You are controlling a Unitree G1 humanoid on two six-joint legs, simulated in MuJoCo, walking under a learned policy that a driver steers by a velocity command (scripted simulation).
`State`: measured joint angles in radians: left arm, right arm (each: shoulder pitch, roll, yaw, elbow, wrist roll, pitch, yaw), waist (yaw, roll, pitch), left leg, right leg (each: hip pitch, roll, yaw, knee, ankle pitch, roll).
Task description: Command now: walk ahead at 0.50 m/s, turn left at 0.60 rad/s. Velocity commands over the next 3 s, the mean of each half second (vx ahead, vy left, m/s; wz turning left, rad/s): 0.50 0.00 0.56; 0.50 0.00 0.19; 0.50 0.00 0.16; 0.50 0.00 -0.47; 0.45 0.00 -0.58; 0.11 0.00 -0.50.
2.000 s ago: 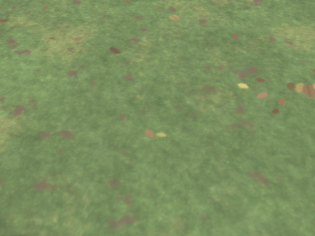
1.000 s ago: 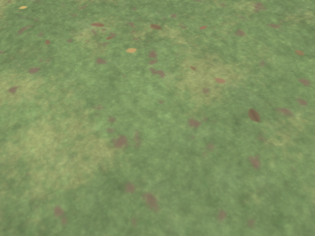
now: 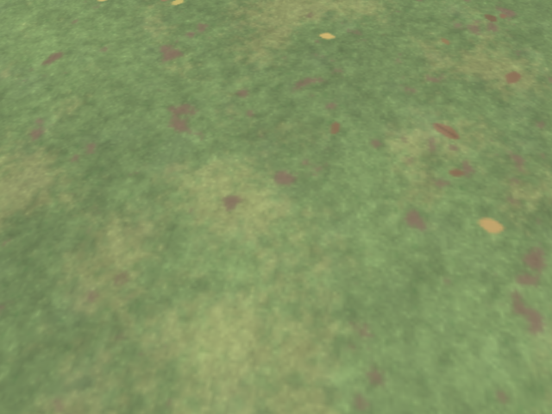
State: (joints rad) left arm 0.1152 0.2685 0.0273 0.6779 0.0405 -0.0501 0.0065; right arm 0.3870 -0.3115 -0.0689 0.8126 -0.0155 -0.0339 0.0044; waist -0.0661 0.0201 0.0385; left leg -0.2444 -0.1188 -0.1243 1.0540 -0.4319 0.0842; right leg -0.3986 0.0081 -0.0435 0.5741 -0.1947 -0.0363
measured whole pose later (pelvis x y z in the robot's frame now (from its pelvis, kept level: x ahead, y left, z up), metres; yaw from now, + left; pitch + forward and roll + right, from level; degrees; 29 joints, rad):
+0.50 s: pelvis +0.26 +0.06 -0.01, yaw +17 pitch +1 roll -1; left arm 0.39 0.25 0.03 0.86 0.01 -0.03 0.00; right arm 0.06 -0.26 -0.03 0.70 -0.04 -0.02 0.03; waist 0.06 0.00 0.07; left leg -0.45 -0.07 0.08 0.62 -0.19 0.13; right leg -0.18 -0.08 -0.14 1.05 -0.48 0.00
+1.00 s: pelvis +0.53 +0.12 -0.01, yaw +21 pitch +1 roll +1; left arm 0.04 0.23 0.02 0.73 0.03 -0.05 -0.02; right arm 0.48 -0.24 -0.03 0.99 -0.02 -0.07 -0.01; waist -0.07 -0.01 0.04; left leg 0.13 -0.09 -0.05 0.34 -0.44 0.08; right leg -0.47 -0.01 -0.07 0.53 -0.09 -0.07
